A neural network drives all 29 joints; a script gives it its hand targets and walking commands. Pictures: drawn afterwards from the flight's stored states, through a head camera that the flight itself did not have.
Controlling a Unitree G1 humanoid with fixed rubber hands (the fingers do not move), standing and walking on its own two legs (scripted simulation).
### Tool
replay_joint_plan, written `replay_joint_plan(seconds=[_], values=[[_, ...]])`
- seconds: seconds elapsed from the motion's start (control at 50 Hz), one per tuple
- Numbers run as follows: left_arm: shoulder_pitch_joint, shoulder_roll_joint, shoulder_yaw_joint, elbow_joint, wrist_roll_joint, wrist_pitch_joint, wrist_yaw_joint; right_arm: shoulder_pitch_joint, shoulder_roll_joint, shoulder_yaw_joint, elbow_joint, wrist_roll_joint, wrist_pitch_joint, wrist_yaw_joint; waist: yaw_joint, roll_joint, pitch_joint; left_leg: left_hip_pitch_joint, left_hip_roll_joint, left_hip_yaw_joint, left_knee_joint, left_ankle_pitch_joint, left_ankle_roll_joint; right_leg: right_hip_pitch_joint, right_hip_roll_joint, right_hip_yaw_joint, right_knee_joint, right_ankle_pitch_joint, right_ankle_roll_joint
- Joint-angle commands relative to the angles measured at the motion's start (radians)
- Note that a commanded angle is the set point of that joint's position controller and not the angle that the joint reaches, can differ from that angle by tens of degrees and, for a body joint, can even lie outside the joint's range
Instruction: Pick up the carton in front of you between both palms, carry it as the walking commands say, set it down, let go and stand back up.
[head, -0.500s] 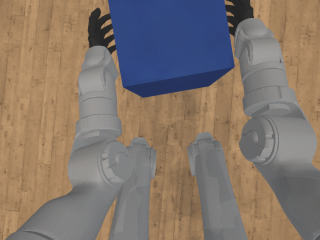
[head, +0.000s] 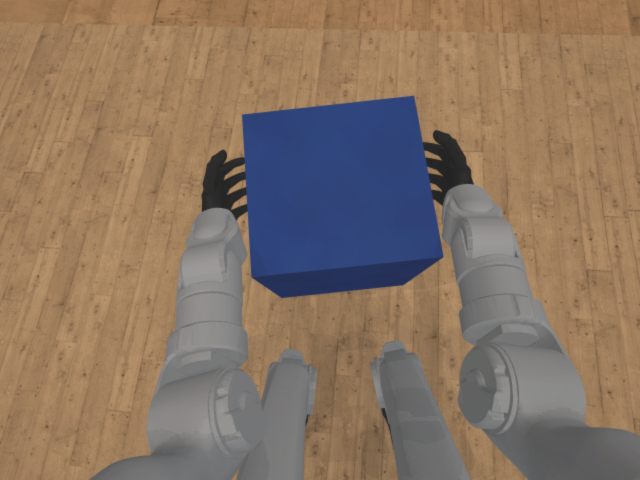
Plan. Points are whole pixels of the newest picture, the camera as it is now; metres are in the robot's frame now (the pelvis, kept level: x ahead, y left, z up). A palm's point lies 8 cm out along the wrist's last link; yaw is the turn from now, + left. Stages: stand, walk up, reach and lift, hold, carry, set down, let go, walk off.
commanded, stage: reach and lift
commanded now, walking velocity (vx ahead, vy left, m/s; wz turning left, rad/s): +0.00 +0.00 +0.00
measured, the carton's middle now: (336, 214) +0.45 -0.01 -0.11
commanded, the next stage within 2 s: hold in 1.82 s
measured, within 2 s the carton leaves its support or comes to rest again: neither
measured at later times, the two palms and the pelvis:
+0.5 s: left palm (159, 200) +0.39 +0.15 +0.11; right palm (507, 178) +0.39 -0.15 +0.11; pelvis +0.05 +0.01 +0.13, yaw -1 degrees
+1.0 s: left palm (80, 199) +0.35 +0.15 +0.20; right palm (574, 175) +0.34 -0.15 +0.20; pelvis +0.06 +0.01 +0.18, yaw -1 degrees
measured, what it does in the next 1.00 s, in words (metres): rises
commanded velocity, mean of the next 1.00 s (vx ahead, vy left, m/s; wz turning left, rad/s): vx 0.00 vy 0.00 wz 0.00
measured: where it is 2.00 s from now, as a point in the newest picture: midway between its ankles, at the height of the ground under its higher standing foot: (346, 436)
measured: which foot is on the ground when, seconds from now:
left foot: down 0.00-1.00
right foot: down 0.00-1.00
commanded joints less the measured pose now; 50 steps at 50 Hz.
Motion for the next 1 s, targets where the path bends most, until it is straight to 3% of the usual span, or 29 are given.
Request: replay_joint_plan(seconds=[0.0, 0.3, 0.48, 0.62, 0.72, 0.78, 0.9, 0.98], values=[[-0.581, -1.058, -0.588, 0.085, -0.140, -0.009, -0.270, -0.516, 1.087, 0.495, 0.038, 0.150, -0.037, 0.234, -0.013, -0.036, -0.750, 0.466, -0.071, 0.150, -0.232, 0.217, 0.030, 0.632, 0.062, -0.137, -0.244, 0.260, -0.024], [-0.312, -1.093, -0.674, 0.040, -0.127, -0.009, -0.281, -0.282, 1.137, 0.592, -0.059, 0.158, -0.039, 0.244, -0.010, -0.032, -0.572, 0.846, -0.034, 0.081, -0.541, 0.277, 0.049, 0.960, 0.037, -0.086, -0.537, 0.302, -0.033], [-0.097, -1.068, -0.721, -0.015, -0.121, 0.025, -0.289, -0.072, 1.127, 0.639, -0.123, 0.159, -0.007, 0.237, -0.010, -0.030, -0.406, 1.109, -0.013, 0.050, -0.749, 0.452, 0.050, 1.205, 0.020, -0.056, -0.744, 0.474, -0.033], [0.029, -1.048, -0.789, -0.106, -0.145, 0.091, -0.302, 0.049, 1.122, 0.709, -0.235, 0.190, 0.055, 0.230, -0.003, -0.028, -0.273, 1.295, -0.002, 0.043, -0.906, 0.535, 0.050, 1.407, 0.010, -0.045, -0.902, 0.558, -0.022], [0.097, -1.045, -0.809, -0.160, -0.154, 0.159, -0.317, 0.103, 1.105, 0.745, -0.313, 0.207, 0.128, 0.231, -0.012, -0.018, -0.151, 1.392, 0.007, 0.041, -0.996, 0.514, 0.050, 1.484, 0.003, -0.047, -0.998, 0.520, -0.021], [0.102, -1.022, -0.775, -0.153, -0.139, 0.194, -0.325, 0.118, 1.101, 0.708, -0.305, 0.190, 0.166, 0.235, -0.011, -0.020, -0.045, 1.402, 0.011, 0.044, -1.039, 0.436, 0.053, 1.483, 0.001, -0.055, -1.041, 0.434, -0.027], [0.002, -1.011, -0.704, -0.125, -0.117, 0.213, -0.342, 0.033, 1.092, 0.622, -0.247, 0.156, 0.187, 0.257, -0.011, -0.009, 0.064, 1.374, 0.019, 0.054, -1.069, 0.263, 0.059, 1.467, 0.000, -0.068, -1.060, 0.266, -0.037], [-0.084, -1.056, -0.734, -0.151, -0.135, 0.205, -0.350, -0.054, 1.129, 0.653, -0.276, 0.175, 0.177, 0.269, -0.008, -0.004, -0.013, 1.395, 0.020, 0.056, -1.052, 0.267, 0.060, 1.491, 0.001, -0.072, -1.043, 0.267, -0.039]])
